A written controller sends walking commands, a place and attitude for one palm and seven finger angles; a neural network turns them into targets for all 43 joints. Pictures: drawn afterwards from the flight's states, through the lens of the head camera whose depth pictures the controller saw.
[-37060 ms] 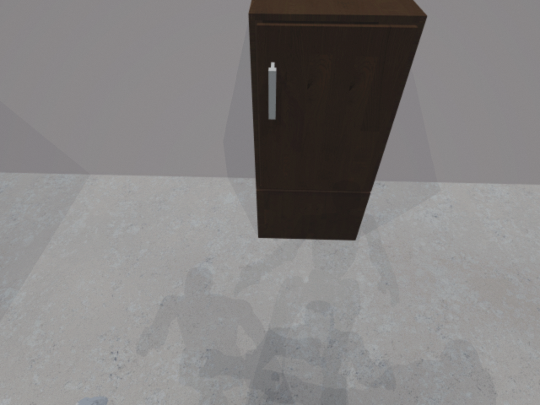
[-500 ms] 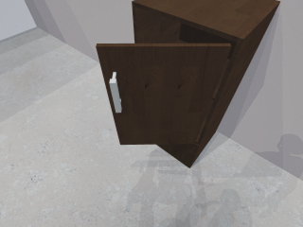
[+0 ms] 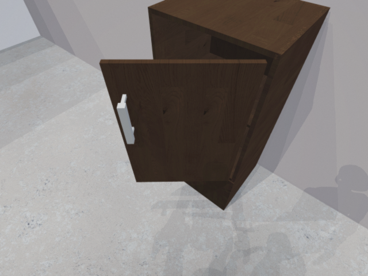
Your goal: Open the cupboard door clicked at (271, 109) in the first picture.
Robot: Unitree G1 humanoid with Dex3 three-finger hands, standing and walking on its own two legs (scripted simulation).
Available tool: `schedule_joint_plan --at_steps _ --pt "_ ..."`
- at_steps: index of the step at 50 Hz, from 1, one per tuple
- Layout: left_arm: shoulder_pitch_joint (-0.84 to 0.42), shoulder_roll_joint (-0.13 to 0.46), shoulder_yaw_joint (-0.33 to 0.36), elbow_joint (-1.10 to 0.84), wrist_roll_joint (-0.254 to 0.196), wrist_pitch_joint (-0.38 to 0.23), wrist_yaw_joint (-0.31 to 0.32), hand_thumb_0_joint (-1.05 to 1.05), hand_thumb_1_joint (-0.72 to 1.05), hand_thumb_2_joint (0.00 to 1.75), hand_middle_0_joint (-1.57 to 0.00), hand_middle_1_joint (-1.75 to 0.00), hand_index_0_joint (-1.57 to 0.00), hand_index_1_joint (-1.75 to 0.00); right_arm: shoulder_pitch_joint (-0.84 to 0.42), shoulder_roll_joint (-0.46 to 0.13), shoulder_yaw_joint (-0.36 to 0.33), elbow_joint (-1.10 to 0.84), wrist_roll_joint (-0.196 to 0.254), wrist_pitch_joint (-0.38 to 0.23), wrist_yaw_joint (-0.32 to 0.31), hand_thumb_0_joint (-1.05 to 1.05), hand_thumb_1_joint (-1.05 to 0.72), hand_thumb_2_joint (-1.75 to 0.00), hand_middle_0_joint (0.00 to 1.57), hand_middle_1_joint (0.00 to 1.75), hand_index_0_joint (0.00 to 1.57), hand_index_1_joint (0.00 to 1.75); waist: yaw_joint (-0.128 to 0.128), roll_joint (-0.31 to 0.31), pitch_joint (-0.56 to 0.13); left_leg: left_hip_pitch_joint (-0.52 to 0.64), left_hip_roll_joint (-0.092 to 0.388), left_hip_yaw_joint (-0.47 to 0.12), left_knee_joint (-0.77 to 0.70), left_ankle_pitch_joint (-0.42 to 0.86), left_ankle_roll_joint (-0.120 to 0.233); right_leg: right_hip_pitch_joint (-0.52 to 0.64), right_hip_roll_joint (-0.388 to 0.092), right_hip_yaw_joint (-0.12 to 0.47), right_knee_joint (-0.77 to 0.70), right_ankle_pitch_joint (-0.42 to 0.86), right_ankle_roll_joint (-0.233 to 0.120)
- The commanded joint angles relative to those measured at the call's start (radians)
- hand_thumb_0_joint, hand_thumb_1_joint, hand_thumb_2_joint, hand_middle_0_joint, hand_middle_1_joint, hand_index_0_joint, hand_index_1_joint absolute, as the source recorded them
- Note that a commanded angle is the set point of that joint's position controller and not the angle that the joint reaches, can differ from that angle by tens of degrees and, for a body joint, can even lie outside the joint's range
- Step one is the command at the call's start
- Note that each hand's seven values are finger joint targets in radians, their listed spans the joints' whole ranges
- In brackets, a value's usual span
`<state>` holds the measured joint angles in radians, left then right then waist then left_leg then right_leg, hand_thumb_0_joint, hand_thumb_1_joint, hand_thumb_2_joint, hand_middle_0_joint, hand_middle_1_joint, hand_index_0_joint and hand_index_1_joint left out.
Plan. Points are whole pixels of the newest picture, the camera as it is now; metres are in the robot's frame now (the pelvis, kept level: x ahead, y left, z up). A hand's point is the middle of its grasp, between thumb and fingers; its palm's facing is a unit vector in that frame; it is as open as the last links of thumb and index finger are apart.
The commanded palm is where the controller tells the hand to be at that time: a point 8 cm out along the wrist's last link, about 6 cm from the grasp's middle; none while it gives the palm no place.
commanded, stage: come to a stop and stand still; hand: left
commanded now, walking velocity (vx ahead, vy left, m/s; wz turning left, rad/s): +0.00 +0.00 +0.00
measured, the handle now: (127, 120) +0.52 +0.20 +0.00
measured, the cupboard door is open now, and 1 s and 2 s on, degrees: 40 40 40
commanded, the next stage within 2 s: look again from close up in 0.44 s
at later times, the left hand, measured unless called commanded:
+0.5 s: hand out of the picture +0.00 +0.15 -0.17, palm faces +0.03 -0.98 -0.20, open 7.3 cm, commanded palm none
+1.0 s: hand out of the picture -0.01 +0.14 -0.17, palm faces +0.04 -0.98 -0.19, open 7.3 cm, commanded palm none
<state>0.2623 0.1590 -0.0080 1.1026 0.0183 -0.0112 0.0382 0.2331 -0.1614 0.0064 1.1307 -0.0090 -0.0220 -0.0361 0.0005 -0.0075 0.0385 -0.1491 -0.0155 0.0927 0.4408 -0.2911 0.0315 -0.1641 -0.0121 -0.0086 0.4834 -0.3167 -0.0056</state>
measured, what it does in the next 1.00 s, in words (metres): stands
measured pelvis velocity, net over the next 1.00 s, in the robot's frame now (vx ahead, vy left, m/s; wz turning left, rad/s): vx -0.01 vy -0.03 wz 0.01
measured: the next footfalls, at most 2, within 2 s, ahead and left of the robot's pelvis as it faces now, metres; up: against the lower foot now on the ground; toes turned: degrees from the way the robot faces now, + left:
none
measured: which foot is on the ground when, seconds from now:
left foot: down 0.00-1.00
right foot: down 0.00-1.00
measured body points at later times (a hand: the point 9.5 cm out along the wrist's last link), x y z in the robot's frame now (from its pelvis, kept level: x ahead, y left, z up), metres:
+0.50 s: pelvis +0.00 -0.02 +0.00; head +0.02 -0.03 +0.45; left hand +0.00 +0.20 -0.16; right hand +0.01 -0.24 -0.16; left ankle -0.03 +0.10 -0.74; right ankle -0.04 -0.11 -0.74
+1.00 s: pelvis -0.01 -0.03 +0.00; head +0.01 -0.03 +0.45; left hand -0.01 +0.19 -0.16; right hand +0.00 -0.25 -0.16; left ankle -0.03 +0.10 -0.74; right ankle -0.04 -0.11 -0.74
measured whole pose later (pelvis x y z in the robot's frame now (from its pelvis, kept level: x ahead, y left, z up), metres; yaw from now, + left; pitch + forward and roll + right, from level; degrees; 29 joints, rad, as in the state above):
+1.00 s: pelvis -0.01 -0.03 +0.00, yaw +1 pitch -1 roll +1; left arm 0.29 0.15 -0.01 1.11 0.01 -0.02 0.04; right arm 0.26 -0.14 0.01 1.16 -0.01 -0.01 -0.04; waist 0.01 -0.01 0.03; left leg -0.13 0.02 0.06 0.40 -0.26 -0.01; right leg -0.13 0.03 -0.04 0.43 -0.29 -0.05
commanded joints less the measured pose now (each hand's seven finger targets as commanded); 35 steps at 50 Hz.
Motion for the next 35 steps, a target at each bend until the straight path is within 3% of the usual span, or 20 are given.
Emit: schedule_joint_plan --at_steps 1,22,29,35 --pt "0.064 0.103 0.014 -0.029 -0.005 -0.014 0.006 0.00 0.90 0.90 -0.20 -0.30 -0.20 -0.30 0.062 -0.091 -0.014 -0.025 -0.002 -0.015 -0.001 0.00 -0.90 -0.90 0.20 0.30 0.20 0.30 0.001 -0.010 -0.017 0.025 0.125 -0.101 -0.057 0.291 0.009 -0.017 -0.101 0.080 -0.064 0.356 -0.035" --pt "0.079 0.103 0.017 -0.027 -0.005 -0.020 0.006 0.00 0.90 0.90 -0.20 -0.30 -0.20 -0.30 0.070 -0.072 -0.011 -0.008 -0.002 -0.008 -0.003 0.00 -0.90 -0.90 0.20 0.30 0.20 0.30 0.006 -0.014 0.014 0.014 0.124 -0.094 -0.070 0.239 -0.004 -0.001 -0.099 0.083 -0.107 0.371 -0.041" --pt "0.090 0.104 0.018 -0.023 -0.007 -0.022 0.006 0.00 0.90 0.90 -0.20 -0.30 -0.20 -0.30 0.074 -0.075 -0.011 -0.007 -0.002 -0.009 -0.004 0.00 -0.90 -0.90 0.20 0.30 0.20 0.30 0.008 -0.012 -0.004 0.023 0.125 -0.090 -0.066 0.255 -0.008 0.012 -0.103 0.085 -0.106 0.409 -0.041" --pt "0.092 0.100 0.016 -0.021 -0.008 -0.021 0.005 0.00 0.90 0.90 -0.20 -0.30 -0.20 -0.30 0.076 -0.073 -0.010 -0.005 -0.002 -0.005 -0.005 0.00 -0.90 -0.90 0.20 0.30 0.20 0.30 0.006 0.003 0.016 0.015 0.123 -0.094 -0.075 0.215 -0.010 -0.005 -0.101 0.091 -0.122 0.353 -0.042"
